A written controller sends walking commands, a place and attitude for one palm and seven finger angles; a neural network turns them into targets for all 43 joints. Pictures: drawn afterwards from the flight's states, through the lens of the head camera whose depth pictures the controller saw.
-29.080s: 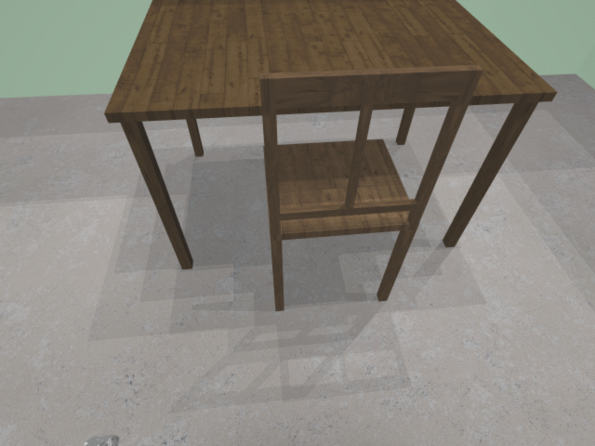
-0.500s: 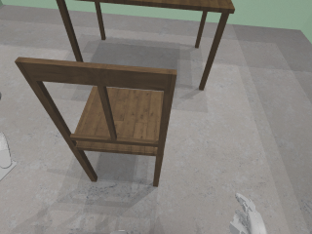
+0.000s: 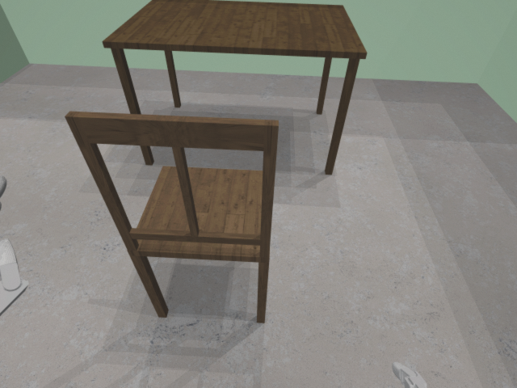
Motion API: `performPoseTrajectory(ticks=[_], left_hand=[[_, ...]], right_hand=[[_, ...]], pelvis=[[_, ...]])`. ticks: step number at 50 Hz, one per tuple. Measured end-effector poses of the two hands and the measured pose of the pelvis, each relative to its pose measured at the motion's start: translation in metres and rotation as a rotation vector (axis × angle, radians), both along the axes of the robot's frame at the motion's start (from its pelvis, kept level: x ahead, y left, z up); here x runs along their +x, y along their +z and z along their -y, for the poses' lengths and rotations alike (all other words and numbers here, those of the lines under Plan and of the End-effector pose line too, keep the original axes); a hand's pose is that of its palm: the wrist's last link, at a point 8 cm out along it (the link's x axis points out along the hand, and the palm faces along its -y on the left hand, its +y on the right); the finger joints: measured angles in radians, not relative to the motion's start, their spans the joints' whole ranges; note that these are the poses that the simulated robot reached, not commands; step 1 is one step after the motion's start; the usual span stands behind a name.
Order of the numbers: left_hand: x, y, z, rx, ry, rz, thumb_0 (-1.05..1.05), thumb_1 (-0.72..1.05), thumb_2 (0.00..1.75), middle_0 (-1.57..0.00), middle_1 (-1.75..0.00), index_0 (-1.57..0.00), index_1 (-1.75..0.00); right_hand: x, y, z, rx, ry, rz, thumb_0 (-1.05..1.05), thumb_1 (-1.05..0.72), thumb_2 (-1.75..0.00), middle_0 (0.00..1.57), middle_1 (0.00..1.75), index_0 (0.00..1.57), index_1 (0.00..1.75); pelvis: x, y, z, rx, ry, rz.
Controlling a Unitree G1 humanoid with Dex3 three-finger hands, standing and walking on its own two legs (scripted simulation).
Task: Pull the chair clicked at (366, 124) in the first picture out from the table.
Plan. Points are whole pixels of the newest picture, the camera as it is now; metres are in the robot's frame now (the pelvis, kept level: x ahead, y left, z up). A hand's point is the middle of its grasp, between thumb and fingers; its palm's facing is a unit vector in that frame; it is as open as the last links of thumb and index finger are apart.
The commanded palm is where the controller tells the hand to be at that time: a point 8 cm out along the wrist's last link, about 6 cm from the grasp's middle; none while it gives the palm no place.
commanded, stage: stop stepping back and stand still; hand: left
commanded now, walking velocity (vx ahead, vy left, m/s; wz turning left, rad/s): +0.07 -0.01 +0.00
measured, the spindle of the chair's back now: (187, 195) +0.57 +0.21 -0.07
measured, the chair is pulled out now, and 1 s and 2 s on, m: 0.72 0.72 0.72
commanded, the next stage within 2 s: let the arm hang, fingers relaxed in 0.24 s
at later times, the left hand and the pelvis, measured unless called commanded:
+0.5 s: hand (123, 347) +0.20 +0.23 -0.06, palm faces +0.12 -0.92 -0.37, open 7.4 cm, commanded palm none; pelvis +0.01 +0.00 -0.01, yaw +1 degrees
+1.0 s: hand out of the picture -0.04 +0.19 -0.16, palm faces +0.02 -0.97 -0.24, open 7.3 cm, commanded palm none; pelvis +0.00 +0.00 +0.00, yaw +0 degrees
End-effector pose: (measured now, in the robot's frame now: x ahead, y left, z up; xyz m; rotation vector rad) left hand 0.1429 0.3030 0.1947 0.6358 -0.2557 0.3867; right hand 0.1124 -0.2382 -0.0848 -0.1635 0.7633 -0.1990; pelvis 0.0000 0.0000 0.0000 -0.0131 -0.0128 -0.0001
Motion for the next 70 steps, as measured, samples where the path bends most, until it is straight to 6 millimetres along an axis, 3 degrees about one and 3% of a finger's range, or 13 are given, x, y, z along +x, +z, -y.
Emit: performPoseTrajectory(ticks=[5,11,18,20,24,28,30,31,39,47,52,59,70], left_hand=[[-0.002,-0.007,0.004,-0.055,0.055,0.007,0.01,0.89,0.90,-0.21,-0.30,-0.21,-0.30],[0.015,-0.021,0.015,-0.148,0.011,-0.001,0.01,0.89,0.90,-0.21,-0.30,-0.21,-0.30],[0.037,-0.017,0.017,-0.063,-0.054,-0.057,0.01,0.89,0.90,-0.21,-0.30,-0.21,-0.30],[0.050,-0.057,0.012,-0.114,-0.037,-0.211,0.01,0.89,0.90,-0.21,-0.30,-0.21,-0.30],[0.047,-0.188,0.018,-0.377,0.074,-0.679,0.00,0.90,0.90,-0.20,-0.30,-0.20,-0.30],[-0.010,-0.295,0.066,-0.589,0.101,-1.121,0.01,0.91,0.90,-0.20,-0.30,-0.19,-0.30],[-0.049,-0.325,0.093,-0.671,0.096,-1.297,0.01,0.91,0.90,-0.20,-0.30,-0.19,-0.30],[-0.061,-0.331,0.095,-0.729,0.146,-1.300,-0.01,0.95,0.90,-0.20,-0.30,-0.20,-0.30],[-0.137,-0.335,0.067,-0.694,0.294,-1.496,-0.05,1.00,0.90,-0.21,-0.30,-0.20,-0.30],[-0.183,-0.325,0.058,-0.660,0.383,-1.618,-0.01,0.93,0.90,-0.20,-0.30,-0.20,-0.30],[-0.184,-0.326,0.067,-0.670,0.374,-1.619,0.00,0.92,0.90,-0.20,-0.30,-0.20,-0.30],[-0.168,-0.331,0.091,-0.703,0.315,-1.580,0.00,0.91,0.90,-0.20,-0.30,-0.20,-0.30],[-0.157,-0.336,0.106,-0.723,0.290,-1.566,0.01,0.92,0.90,-0.20,-0.30,-0.20,-0.30]], right_hand=[[0.005,-0.016,-0.005,0.036,0.044,-0.041,0.01,-0.91,-0.89,0.21,0.30,0.20,0.30],[0.016,-0.003,0.002,0.002,0.030,-0.018,0.02,-0.91,-0.89,0.21,0.30,0.20,0.30],[0.039,0.013,0.011,-0.017,0.020,0.045,0.01,-0.91,-0.89,0.20,0.30,0.20,0.30],[0.043,0.002,0.013,-0.007,0.051,0.009,0.01,-0.91,-0.89,0.20,0.30,0.20,0.30],[0.034,-0.025,0.010,0.014,0.073,-0.122,0.01,-0.91,-0.89,0.20,0.30,0.20,0.30],[0.002,-0.035,-0.001,0.021,0.065,-0.263,0.01,-0.91,-0.89,0.20,0.30,0.20,0.30],[-0.019,-0.038,-0.005,0.020,0.057,-0.342,0.01,-0.91,-0.89,0.20,0.30,0.20,0.30],[-0.030,-0.039,-0.007,0.019,0.055,-0.385,0.01,-0.91,-0.89,0.20,0.30,0.20,0.30],[-0.102,-0.045,-0.005,0.018,-0.003,-0.625,0.01,-0.94,-0.89,0.20,0.30,0.20,0.30],[-0.134,-0.055,-0.017,0.074,-0.029,-0.691,0.01,-0.92,-0.89,0.20,0.30,0.20,0.30],[-0.138,-0.060,-0.028,0.111,-0.026,-0.692,0.01,-0.92,-0.89,0.20,0.30,0.20,0.30],[-0.132,-0.063,-0.038,0.142,-0.026,-0.663,0.01,-0.91,-0.89,0.20,0.30,0.20,0.30],[-0.135,-0.062,-0.032,0.136,-0.049,-0.670,0.01,-0.92,-0.89,0.20,0.30,0.20,0.30]], pelvis=[[-0.006,-0.003,0.006,-0.013,0.000,0.002],[0.000,-0.001,0.006,0.001,-0.014,0.018],[0.009,0.003,0.006,-0.002,-0.015,-0.012],[0.008,0.000,0.003,0.000,-0.006,-0.032],[0.007,-0.005,-0.002,0.006,0.009,-0.039],[0.008,-0.006,-0.001,0.016,0.015,-0.013],[0.008,-0.004,-0.001,0.013,0.012,-0.004],[0.007,-0.003,0.000,0.009,0.017,-0.004],[0.003,0.003,-0.001,-0.003,0.022,-0.004],[0.003,0.005,-0.004,0.004,0.009,0.001],[0.003,0.004,-0.004,0.008,0.004,0.003],[0.003,0.004,-0.001,0.012,-0.002,0.006],[0.005,0.004,0.006,0.012,-0.003,0.005]])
